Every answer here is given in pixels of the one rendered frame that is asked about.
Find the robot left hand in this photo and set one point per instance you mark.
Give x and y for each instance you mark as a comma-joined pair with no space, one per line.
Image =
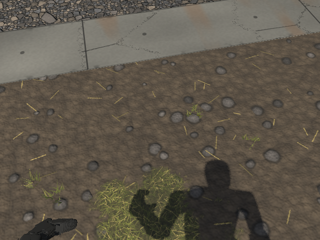
49,228

